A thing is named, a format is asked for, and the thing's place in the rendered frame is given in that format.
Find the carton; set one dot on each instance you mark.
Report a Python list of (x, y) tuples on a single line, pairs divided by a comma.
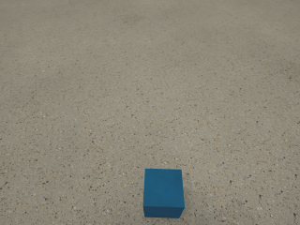
[(163, 193)]

